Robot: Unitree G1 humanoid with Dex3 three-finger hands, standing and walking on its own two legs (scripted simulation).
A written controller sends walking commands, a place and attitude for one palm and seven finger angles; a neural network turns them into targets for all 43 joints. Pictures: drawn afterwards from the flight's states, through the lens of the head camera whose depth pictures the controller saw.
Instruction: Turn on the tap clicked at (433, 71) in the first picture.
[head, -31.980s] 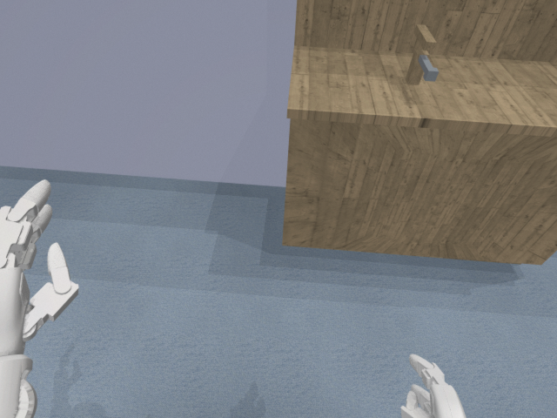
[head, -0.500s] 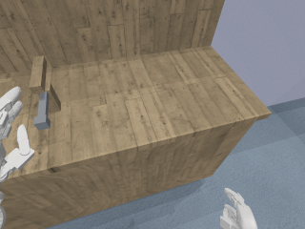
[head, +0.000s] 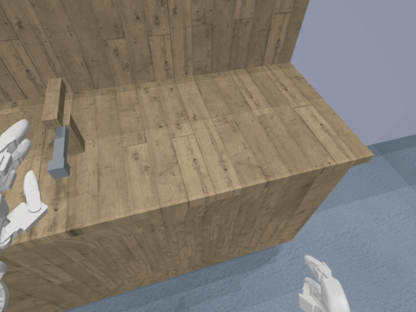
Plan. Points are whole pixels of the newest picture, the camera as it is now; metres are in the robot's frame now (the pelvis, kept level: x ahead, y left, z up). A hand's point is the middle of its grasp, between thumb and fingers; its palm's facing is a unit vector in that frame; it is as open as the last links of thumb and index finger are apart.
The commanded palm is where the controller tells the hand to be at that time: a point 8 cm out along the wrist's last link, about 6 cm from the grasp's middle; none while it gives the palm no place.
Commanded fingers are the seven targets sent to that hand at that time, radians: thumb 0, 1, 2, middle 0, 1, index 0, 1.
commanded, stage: shuffle to correct the standing spot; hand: left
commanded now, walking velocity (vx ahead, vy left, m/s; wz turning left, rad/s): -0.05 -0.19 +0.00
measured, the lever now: (59, 168) +0.34 +0.31 +0.07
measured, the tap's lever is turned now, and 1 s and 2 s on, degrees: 0 0 0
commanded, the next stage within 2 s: come to a stop and stand still in 0.70 s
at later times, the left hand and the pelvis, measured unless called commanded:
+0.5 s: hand (45, 206) +0.22 +0.24 +0.16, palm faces +0.32 -0.85 -0.41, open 7.4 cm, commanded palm +0.16 +0.28 +0.18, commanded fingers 0.00 0.90 0.90 -0.20 -0.30 -0.20 -0.30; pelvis +0.00 +0.00 +0.00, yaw +0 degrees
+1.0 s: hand (14, 189) +0.24 +0.28 +0.18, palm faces +0.39 -0.81 -0.44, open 7.4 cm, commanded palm +0.15 +0.28 +0.18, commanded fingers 0.00 0.90 0.90 -0.20 -0.30 -0.20 -0.30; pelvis -0.02 +0.01 +0.00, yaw -2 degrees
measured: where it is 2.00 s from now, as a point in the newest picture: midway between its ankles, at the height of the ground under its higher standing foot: outside the picture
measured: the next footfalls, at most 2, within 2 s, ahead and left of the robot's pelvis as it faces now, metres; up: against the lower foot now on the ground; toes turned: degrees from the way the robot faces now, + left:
none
